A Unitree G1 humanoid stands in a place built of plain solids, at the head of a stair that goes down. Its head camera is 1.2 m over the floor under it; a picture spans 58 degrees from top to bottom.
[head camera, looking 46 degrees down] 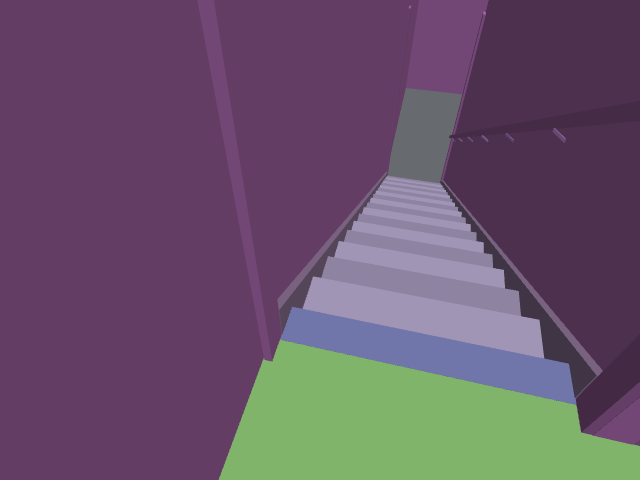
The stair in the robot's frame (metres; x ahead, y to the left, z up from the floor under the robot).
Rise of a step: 0.17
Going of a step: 0.28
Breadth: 0.87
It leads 14 degrees to the right of straight ahead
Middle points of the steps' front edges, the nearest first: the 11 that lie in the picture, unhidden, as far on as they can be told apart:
0.74 -0.33 0.00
1.01 -0.40 -0.17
1.28 -0.46 -0.34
1.54 -0.53 -0.51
1.81 -0.59 -0.69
2.08 -0.66 -0.87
2.34 -0.72 -1.04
2.61 -0.79 -1.22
2.88 -0.86 -1.39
3.15 -0.92 -1.57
3.41 -0.99 -1.74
